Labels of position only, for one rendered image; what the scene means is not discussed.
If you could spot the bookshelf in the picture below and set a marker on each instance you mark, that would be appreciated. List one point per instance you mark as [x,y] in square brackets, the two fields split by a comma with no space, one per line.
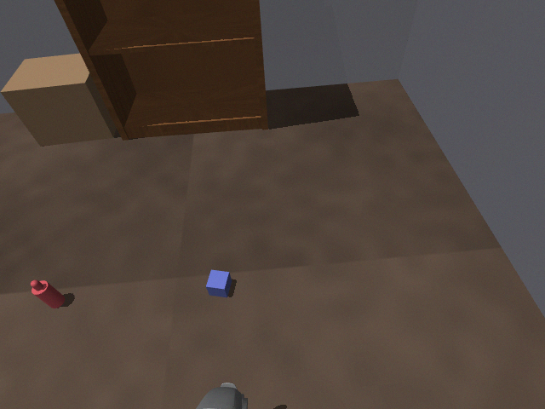
[173,67]

